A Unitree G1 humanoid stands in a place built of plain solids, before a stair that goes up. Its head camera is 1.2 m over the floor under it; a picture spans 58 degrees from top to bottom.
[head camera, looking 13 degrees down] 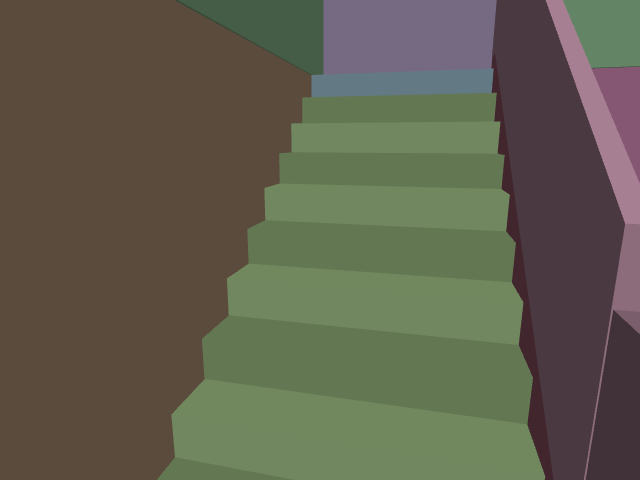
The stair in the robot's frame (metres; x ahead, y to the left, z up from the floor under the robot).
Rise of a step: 0.16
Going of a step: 0.23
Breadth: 1.13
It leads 14 degrees to the right of straight ahead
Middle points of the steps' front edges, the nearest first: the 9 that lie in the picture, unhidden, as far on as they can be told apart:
1.12 -0.06 0.33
1.34 -0.11 0.49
1.56 -0.17 0.65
1.78 -0.22 0.81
2.00 -0.27 0.97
2.22 -0.33 1.13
2.43 -0.38 1.29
2.65 -0.43 1.46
2.87 -0.49 1.62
